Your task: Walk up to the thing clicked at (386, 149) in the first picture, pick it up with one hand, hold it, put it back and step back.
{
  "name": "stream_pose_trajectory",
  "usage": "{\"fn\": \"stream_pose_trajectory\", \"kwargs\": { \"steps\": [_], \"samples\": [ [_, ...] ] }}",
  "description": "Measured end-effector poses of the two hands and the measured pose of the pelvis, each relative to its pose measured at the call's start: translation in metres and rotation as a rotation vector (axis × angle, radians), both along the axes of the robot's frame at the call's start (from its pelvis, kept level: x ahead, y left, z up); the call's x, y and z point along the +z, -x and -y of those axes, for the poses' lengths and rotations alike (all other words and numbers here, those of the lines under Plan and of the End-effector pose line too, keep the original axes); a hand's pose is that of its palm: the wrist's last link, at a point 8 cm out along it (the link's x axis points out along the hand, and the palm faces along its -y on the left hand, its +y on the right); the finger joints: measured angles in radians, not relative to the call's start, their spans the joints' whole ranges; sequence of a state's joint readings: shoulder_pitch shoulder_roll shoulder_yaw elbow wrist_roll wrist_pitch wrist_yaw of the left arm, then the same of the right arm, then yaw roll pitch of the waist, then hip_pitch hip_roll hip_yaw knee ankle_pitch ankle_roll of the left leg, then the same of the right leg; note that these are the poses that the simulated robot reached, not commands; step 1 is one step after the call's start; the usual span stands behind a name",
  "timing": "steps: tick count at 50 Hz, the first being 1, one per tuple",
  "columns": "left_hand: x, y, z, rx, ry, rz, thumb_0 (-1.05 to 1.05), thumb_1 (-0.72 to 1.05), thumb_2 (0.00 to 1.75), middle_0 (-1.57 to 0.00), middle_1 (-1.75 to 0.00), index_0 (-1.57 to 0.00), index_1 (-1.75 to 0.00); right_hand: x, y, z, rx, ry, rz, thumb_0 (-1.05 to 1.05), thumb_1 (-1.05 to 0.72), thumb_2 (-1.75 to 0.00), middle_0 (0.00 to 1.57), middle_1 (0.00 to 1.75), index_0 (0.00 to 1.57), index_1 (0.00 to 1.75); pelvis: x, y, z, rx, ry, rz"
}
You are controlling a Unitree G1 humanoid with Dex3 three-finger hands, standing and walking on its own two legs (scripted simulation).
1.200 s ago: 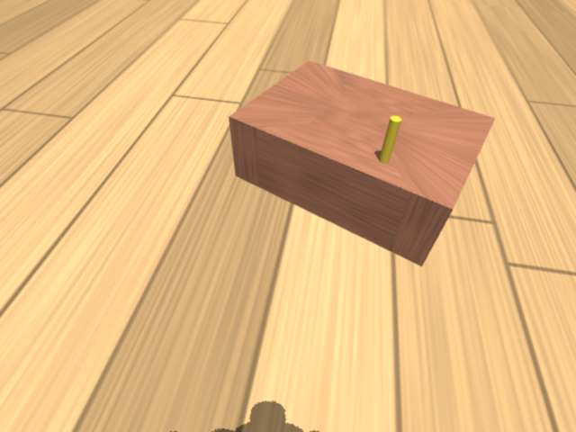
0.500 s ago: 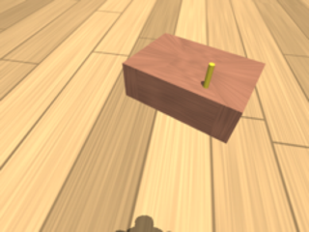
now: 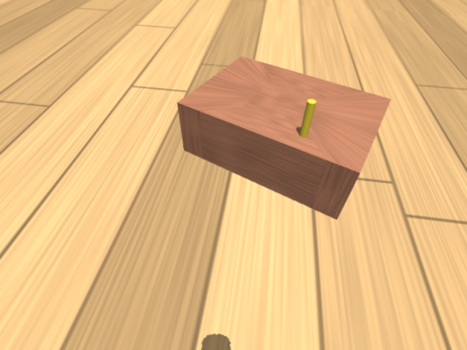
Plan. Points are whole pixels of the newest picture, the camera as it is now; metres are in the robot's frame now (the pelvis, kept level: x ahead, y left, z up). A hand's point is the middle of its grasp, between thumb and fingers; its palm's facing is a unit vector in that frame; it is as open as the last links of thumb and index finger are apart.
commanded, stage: walk up
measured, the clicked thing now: (307, 119) +1.18 -0.33 -0.32
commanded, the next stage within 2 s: none
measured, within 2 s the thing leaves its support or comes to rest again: neither
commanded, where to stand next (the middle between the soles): +0.64 +0.04 m, yaw -16 degrees
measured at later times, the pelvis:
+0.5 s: pelvis +0.14 -0.02 -0.02, yaw -7 degrees
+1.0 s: pelvis +0.34 +0.03 -0.01, yaw -14 degrees
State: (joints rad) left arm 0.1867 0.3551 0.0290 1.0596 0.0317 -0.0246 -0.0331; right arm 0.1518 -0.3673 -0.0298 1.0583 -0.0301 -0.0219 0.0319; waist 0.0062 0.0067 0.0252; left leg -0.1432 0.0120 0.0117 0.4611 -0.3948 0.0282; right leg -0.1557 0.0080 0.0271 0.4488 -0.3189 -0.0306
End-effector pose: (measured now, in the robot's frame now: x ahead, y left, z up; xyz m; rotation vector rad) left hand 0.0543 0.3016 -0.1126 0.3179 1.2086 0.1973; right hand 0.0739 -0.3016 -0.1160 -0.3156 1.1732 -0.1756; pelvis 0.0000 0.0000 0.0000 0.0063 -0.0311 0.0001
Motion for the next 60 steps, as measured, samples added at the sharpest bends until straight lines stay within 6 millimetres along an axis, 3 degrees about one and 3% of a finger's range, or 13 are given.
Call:
{"fn": "stream_pose_trajectory", "kwargs": {
  "steps": [6, 9, 14, 19, 23, 30, 36, 41, 44, 51, 56, 60],
  "samples": [
    [-0.007, -0.008, -0.021, -0.030, -0.026, -0.035, 0.00, 0.90, 0.90, -0.20, -0.30, -0.21, -0.30, -0.003, -0.005, 0.013, -0.044, 0.040, 0.049, 0.01, -0.90, -0.90, 0.20, 0.30, 0.21, 0.30, -0.014, -0.021, -0.010, -0.044, 0.001, -0.010],
    [-0.009, -0.026, -0.027, -0.058, -0.047, -0.074, 0.01, 0.90, 0.90, -0.20, -0.30, -0.21, -0.30, -0.003, -0.002, 0.015, -0.084, 0.046, 0.059, 0.01, -0.90, -0.90, 0.20, 0.30, 0.21, 0.30, -0.016, -0.038, -0.010, -0.077, -0.013, -0.014],
    [-0.001, -0.095, -0.013, -0.140, -0.050, -0.026, 0.01, 0.90, 0.90, -0.20, -0.30, -0.21, -0.30, -0.004, 0.017, 0.019, -0.138, 0.040, -0.040, 0.01, -0.90, -0.90, 0.20, 0.30, 0.21, 0.30, -0.012, -0.067, 0.001, -0.094, -0.008, 0.000],
    [0.002, -0.177, 0.012, -0.213, -0.062, 0.111, 0.01, 0.90, 0.90, -0.20, -0.30, -0.21, -0.30, -0.027, 0.015, 0.035, -0.183, 0.016, -0.124, 0.01, -0.90, -0.90, 0.20, 0.30, 0.21, 0.30, -0.028, -0.101, 0.017, -0.103, 0.010, 0.037],
    [0.011, -0.211, 0.026, -0.206, -0.057, 0.189, 0.00, 0.90, 0.90, -0.20, -0.30, -0.21, -0.30, -0.028, -0.019, 0.038, -0.189, -0.004, -0.112, 0.01, -0.90, -0.90, 0.20, 0.30, 0.21, 0.30, -0.024, -0.128, 0.025, -0.118, 0.010, 0.055],
    [0.024, -0.241, 0.028, -0.224, -0.042, 0.161, 0.00, 0.90, 0.90, -0.20, -0.30, -0.21, -0.30, -0.008, -0.097, 0.037, -0.154, -0.017, 0.013, 0.01, -0.90, -0.90, 0.20, 0.30, 0.21, 0.30, -0.009, -0.176, 0.019, -0.160, 0.023, 0.042],
    [0.014, -0.276, -0.001, -0.231, -0.051, 0.108, 0.00, 0.90, 0.90, -0.21, -0.30, -0.21, -0.30, 0.002, -0.151, 0.030, -0.147, 0.017, 0.032, 0.01, -0.90, -0.90, 0.20, 0.30, 0.21, 0.30, -0.012, -0.227, 0.002, -0.178, 0.036, 0.024],
    [-0.010, -0.326, -0.035, -0.254, -0.070, 0.060, 0.01, 0.90, 0.90, -0.21, -0.30, -0.21, -0.30, 0.005, -0.196, 0.016, -0.167, 0.079, 0.068, 0.01, -0.90, -0.90, 0.20, 0.30, 0.21, 0.30, -0.029, -0.278, -0.021, -0.200, 0.010, 0.016],
    [-0.015, -0.360, -0.041, -0.273, -0.075, 0.032, 0.01, 0.90, 0.90, -0.20, -0.30, -0.21, -0.30, 0.009, -0.211, 0.002, -0.205, 0.082, 0.091, 0.01, -0.90, -0.90, 0.20, 0.30, 0.21, 0.30, -0.027, -0.300, -0.030, -0.215, 0.013, 0.017],
    [0.001, -0.436, -0.031, -0.329, -0.044, 0.061, 0.01, 0.90, 0.90, -0.20, -0.30, -0.21, -0.30, 0.013, -0.231, -0.021, -0.244, 0.040, 0.018, 0.01, -0.90, -0.90, 0.20, 0.30, 0.21, 0.30, -0.012, -0.350, -0.032, -0.239, 0.003, 0.009],
    [0.011, -0.484, -0.014, -0.359, -0.059, 0.093, 0.01, 0.90, 0.90, -0.20, -0.30, -0.21, -0.30, -0.003, -0.250, -0.018, -0.258, 0.003, -0.019, 0.01, -0.90, -0.90, 0.21, 0.30, 0.21, 0.30, -0.015, -0.386, -0.025, -0.249, -0.002, 0.010],
    [0.010, -0.513, -0.008, -0.353, -0.100, 0.155, 0.00, 0.90, 0.90, -0.20, -0.30, -0.21, -0.30, -0.028, -0.281, -0.007, -0.257, -0.016, -0.031, 0.01, -0.90, -0.90, 0.21, 0.30, 0.21, 0.30, -0.031, -0.414, -0.014, -0.251, 0.014, 0.018]
  ]
}}
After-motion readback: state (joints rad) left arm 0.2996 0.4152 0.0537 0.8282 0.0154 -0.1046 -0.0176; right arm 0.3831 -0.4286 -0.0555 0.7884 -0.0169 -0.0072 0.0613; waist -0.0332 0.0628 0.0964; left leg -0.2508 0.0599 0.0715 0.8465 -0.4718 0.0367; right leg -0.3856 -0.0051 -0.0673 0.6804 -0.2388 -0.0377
